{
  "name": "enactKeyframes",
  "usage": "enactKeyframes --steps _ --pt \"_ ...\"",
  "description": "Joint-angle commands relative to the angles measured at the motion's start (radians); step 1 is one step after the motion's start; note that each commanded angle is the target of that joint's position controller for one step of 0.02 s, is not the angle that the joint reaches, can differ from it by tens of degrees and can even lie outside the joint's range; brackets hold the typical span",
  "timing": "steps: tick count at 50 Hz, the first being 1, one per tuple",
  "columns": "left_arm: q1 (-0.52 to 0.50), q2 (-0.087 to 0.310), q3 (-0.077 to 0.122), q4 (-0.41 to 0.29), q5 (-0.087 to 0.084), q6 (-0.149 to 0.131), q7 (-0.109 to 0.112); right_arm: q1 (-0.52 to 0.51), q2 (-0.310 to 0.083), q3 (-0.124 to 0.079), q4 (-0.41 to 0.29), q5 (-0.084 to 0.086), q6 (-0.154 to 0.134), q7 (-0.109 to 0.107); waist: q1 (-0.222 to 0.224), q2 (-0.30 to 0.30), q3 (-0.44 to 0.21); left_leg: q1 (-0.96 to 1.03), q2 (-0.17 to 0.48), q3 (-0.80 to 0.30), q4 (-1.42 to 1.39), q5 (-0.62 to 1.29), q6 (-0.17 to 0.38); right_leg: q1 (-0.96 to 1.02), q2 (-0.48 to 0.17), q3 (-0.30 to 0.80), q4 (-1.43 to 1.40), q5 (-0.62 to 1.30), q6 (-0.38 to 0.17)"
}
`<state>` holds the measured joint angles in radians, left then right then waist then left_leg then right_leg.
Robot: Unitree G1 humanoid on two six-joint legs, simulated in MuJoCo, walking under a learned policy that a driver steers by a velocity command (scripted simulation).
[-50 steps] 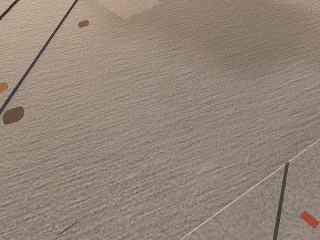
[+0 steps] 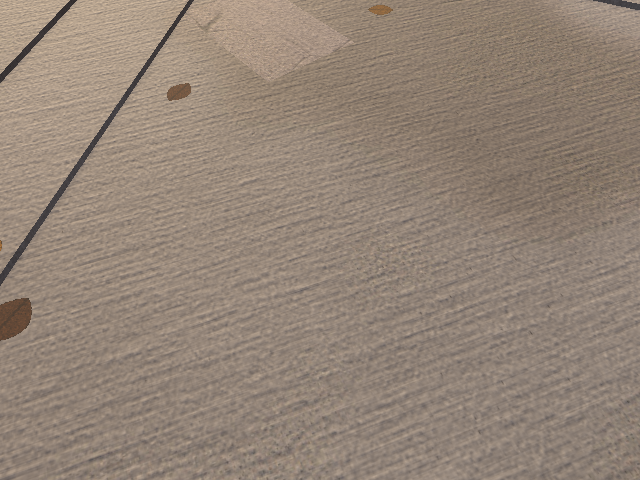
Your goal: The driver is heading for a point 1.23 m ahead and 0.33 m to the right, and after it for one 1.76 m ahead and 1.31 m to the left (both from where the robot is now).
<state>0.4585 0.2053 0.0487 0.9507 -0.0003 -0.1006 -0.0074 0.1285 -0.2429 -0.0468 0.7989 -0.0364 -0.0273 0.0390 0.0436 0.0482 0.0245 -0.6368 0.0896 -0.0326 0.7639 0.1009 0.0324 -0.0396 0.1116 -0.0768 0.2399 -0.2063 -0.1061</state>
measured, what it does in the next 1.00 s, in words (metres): goes down, turning right: left foot 0.10 m lower, then right foot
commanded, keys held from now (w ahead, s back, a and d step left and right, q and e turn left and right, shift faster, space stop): w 0.42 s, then w+e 0.58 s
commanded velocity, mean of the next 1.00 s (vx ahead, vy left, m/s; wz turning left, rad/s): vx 0.50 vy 0.00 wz -0.22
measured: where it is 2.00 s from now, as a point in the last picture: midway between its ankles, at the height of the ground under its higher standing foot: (422, 292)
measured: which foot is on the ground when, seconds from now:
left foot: up 0.00-0.30, down 0.32-0.78, up 0.80-1.00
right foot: down 0.00-0.30, up 0.32-0.76, down 0.78-1.00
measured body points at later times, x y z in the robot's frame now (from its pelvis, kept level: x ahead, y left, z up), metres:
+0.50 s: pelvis +0.32 +0.08 -0.10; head +0.35 +0.09 +0.35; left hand +0.33 +0.33 -0.25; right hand +0.36 -0.17 -0.24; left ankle +0.33 +0.16 -0.84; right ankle +0.26 -0.05 -0.69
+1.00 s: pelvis +0.59 +0.01 -0.10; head +0.61 -0.01 +0.35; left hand +0.70 +0.26 -0.23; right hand +0.62 -0.26 -0.23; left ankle +0.65 +0.17 -0.76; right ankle +0.59 -0.03 -0.84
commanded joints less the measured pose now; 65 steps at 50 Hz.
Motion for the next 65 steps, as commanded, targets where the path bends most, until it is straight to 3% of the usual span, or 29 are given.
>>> enactKeyframes --steps 1,5,8,13,15,16,17,18,19,20,21,23,26,29,32,35,37,39,40,41,42,43,44,45,47,50,61,63,65 --pt "0.025 0.112 0.016 -0.022 0.007 -0.015 0.013 -0.050 -0.046 -0.011 -0.053 -0.005 -0.009 0.007 -0.018 -0.081 0.043 -0.029 0.007 -0.010 -0.070 0.148 -0.002 -0.016 -0.274 0.177 -0.044 0.185 -0.107" --pt "0.090 0.122 0.014 0.004 0.028 -0.008 0.034 -0.166 -0.061 -0.013 -0.086 -0.009 -0.014 0.013 0.030 -0.066 0.093 -0.109 0.014 -0.014 -0.153 0.153 0.008 0.057 -0.295 0.203 0.076 0.167 -0.120" --pt "0.140 0.122 0.012 0.024 0.040 0.000 0.050 -0.262 -0.040 -0.006 -0.117 0.005 -0.025 0.023 0.086 -0.065 0.128 -0.127 0.017 0.002 -0.258 0.159 0.013 0.092 -0.299 0.232 0.156 0.110 -0.124" --pt "0.157 0.125 0.006 0.050 0.047 0.020 0.056 -0.200 -0.043 -0.008 -0.068 0.011 -0.041 0.022 0.097 -0.045 0.129 0.133 -0.005 0.042 -0.407 0.105 0.044 0.041 -0.276 0.218 0.335 0.283 -0.097" --pt "0.138 0.154 0.011 0.060 0.038 0.026 0.042 0.052 -0.082 -0.029 0.035 -0.009 -0.052 -0.004 -0.014 0.008 -0.010 0.447 -0.072 0.126 -0.425 0.073 0.073 -0.003 -0.214 0.159 0.666 0.469 -0.077" --pt "0.135 0.144 0.009 0.068 0.022 0.023 0.036 0.250 -0.134 -0.047 0.100 -0.027 -0.061 -0.008 -0.103 0.012 -0.105 0.748 -0.018 0.086 -0.343 0.149 0.095 -0.206 -0.166 0.121 0.941 0.286 -0.061" --pt "0.253 0.036 0.000 0.091 -0.012 0.023 0.041 0.396 -0.194 -0.061 0.131 -0.038 -0.064 -0.007 -0.096 0.207 -0.307 1.181 0.270 -0.161 -0.013 0.699 0.198 -0.579 -0.060 0.066 1.442 -0.598 -0.006" --pt "0.211 0.151 0.014 0.054 -0.063 0.014 0.055 0.505 -0.203 -0.071 0.134 0.026 -0.053 0.003 -0.204 0.169 -0.516 1.317 0.410 -0.448 -0.117 0.405 0.324 -0.756 -0.028 0.156 1.629 -0.554 0.005" --pt "0.053 0.156 0.017 0.011 -0.043 0.010 0.055 0.417 -0.201 -0.070 0.123 0.020 -0.040 -0.013 -0.191 0.106 -0.395 1.177 0.366 -0.458 -0.306 0.003 0.308 -0.879 -0.092 0.111 1.567 -0.380 0.018" --pt "-0.118 0.141 0.009 -0.019 -0.002 0.007 0.039 0.265 -0.111 -0.045 0.106 0.015 -0.032 -0.028 -0.154 -0.030 -0.156 0.908 0.243 -0.314 -0.420 -0.070 0.215 -0.859 -0.139 0.073 1.415 -0.235 0.022" --pt "-0.090 0.107 0.007 -0.026 0.006 0.014 0.026 0.227 -0.122 -0.044 0.106 0.003 -0.036 -0.045 -0.103 0.045 -0.120 0.770 0.287 -0.318 -0.433 0.036 0.253 -0.799 -0.149 0.083 1.373 -0.187 0.035" --pt "-0.057 0.062 0.002 -0.003 0.053 0.052 0.011 0.242 -0.049 -0.021 0.136 0.015 -0.064 -0.041 -0.040 -0.021 -0.047 0.526 0.254 -0.236 -0.475 0.059 0.225 -0.666 -0.188 0.141 1.283 -0.161 0.029" --pt "-0.151 0.029 -0.004 -0.042 0.043 0.064 -0.018 0.195 -0.054 -0.017 0.159 0.021 -0.103 -0.035 0.010 0.019 0.051 0.367 0.134 -0.033 -0.588 0.096 0.151 -0.604 -0.188 0.121 0.900 0.040 0.050" --pt "-0.229 0.003 -0.021 -0.062 0.028 0.052 -0.036 0.177 -0.028 -0.003 0.161 0.023 -0.106 -0.033 0.008 0.062 0.045 0.332 0.073 0.113 -0.601 0.162 0.130 -0.440 -0.170 0.052 0.570 0.257 0.037" --pt "-0.347 0.025 -0.025 -0.101 0.023 0.052 -0.039 0.243 -0.074 -0.012 0.180 0.033 -0.102 -0.042 -0.027 0.021 0.048 0.472 0.139 0.108 -0.634 0.134 0.124 -0.445 -0.175 0.026 0.460 0.271 0.006" --pt "-0.435 0.048 -0.017 -0.137 0.033 0.049 -0.039 0.323 -0.081 -0.015 0.210 0.019 -0.079 -0.056 -0.055 -0.014 0.078 0.661 0.173 0.135 -0.561 0.177 0.116 -0.528 -0.158 -0.004 0.397 0.141 -0.030" --pt "-0.407 0.062 -0.007 -0.133 0.035 0.046 -0.037 0.331 -0.105 -0.021 0.213 0.006 -0.063 -0.061 -0.038 0.003 0.048 0.716 0.173 0.176 -0.418 0.415 0.103 -0.458 -0.101 -0.047 0.373 0.022 -0.061" --pt "-0.183 0.103 0.021 -0.064 0.040 0.036 -0.030 0.326 -0.124 -0.023 0.200 0.003 -0.045 -0.060 0.052 -0.012 -0.071 0.648 0.142 0.233 -0.072 0.499 0.079 -0.178 -0.033 -0.052 0.294 -0.009 -0.113" --pt "-0.014 0.199 0.053 -0.033 0.056 0.032 -0.017 0.317 -0.105 -0.016 0.157 0.009 -0.045 -0.056 0.113 -0.113 -0.188 0.435 0.111 0.253 0.249 0.219 0.046 0.078 -0.212 0.213 0.254 -0.087 -0.186" --pt "-0.011 0.286 0.073 -0.044 0.042 0.042 -0.010 0.347 -0.020 -0.001 0.095 0.026 -0.054 -0.030 0.051 -0.343 -0.264 0.013 -0.131 0.205 0.618 -0.651 -0.008 0.330 -0.483 0.785 0.100 -0.106 -0.356" --pt "-0.020 0.257 0.069 -0.035 0.007 0.055 -0.009 0.208 -0.110 -0.021 0.080 0.011 -0.059 -0.032 0.076 -0.163 -0.212 -0.119 -0.093 0.013 0.641 -0.602 0.007 0.320 -0.436 0.774 0.047 -0.120 -0.308" --pt "-0.095 0.230 0.063 -0.041 0.004 0.059 -0.001 0.145 -0.105 -0.020 0.050 0.023 -0.073 -0.029 0.044 -0.132 -0.089 -0.146 -0.042 0.010 0.587 -0.495 0.012 0.198 -0.419 0.626 0.038 -0.027 -0.271" --pt "-0.145 0.187 0.054 -0.050 0.005 0.057 -0.001 0.143 -0.096 -0.018 0.056 0.021 -0.079 -0.031 0.002 -0.043 -0.037 -0.079 -0.010 0.008 0.494 -0.432 0.009 0.078 -0.376 0.542 0.021 0.115 -0.232" --pt "-0.187 0.170 0.049 -0.059 0.000 0.052 0.003 0.150 -0.084 -0.018 0.062 0.008 -0.068 -0.034 -0.035 -0.021 -0.015 -0.009 0.007 0.005 0.432 -0.419 -0.003 -0.009 -0.332 0.468 0.010 0.221 -0.206" --pt "-0.199 0.148 0.040 -0.064 -0.005 0.036 0.006 0.173 -0.065 -0.015 0.064 -0.010 -0.031 -0.035 -0.071 -0.044 -0.033 0.079 0.012 0.008 0.354 -0.419 -0.033 -0.079 -0.283 0.392 -0.007 0.328 -0.192" --pt "-0.150 0.185 0.050 -0.055 -0.006 0.027 0.009 0.106 -0.055 -0.015 0.036 -0.010 -0.009 -0.028 -0.066 -0.063 -0.011 0.061 0.005 0.032 0.243 -0.344 -0.067 -0.119 -0.240 0.350 -0.037 0.326 -0.186" --pt "0.036 0.197 0.051 -0.042 0.015 0.036 0.019 -0.246 -0.079 -0.001 -0.114 0.009 -0.021 -0.015 0.055 -0.116 0.040 -0.040 -0.058 0.022 -0.117 -0.143 -0.067 0.056 -0.238 0.431 0.042 0.423 -0.132" --pt "0.014 0.212 0.055 -0.052 0.018 0.037 0.028 -0.222 -0.097 -0.002 -0.124 0.013 -0.030 -0.016 0.030 -0.132 0.039 0.051 -0.073 0.010 -0.183 -0.177 -0.047 0.050 -0.248 0.457 0.077 0.468 -0.106" --pt "-0.056 0.237 0.060 -0.074 0.018 0.032 0.027 -0.072 -0.134 -0.015 -0.088 0.018 -0.040 -0.027 -0.048 -0.136 -0.010 0.301 -0.119 0.024 -0.249 -0.250 -0.015 -0.022 -0.224 0.451 0.187 0.615 -0.061"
